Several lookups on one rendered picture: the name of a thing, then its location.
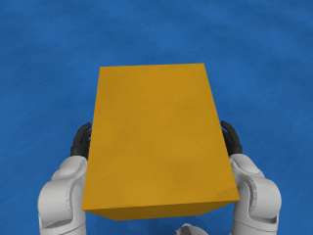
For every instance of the robot left hand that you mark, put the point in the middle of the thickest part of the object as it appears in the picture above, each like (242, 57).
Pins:
(81, 144)

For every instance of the right robot forearm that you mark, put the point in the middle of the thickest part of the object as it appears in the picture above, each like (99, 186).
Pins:
(257, 211)

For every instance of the left robot forearm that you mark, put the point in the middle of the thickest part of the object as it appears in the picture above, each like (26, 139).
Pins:
(60, 200)

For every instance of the robot right hand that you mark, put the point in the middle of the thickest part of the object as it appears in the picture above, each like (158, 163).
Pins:
(231, 139)

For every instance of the robot right thigh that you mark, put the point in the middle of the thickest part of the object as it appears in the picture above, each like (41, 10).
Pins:
(190, 230)

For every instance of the carton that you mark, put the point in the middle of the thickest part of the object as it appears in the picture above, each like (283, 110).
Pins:
(157, 149)

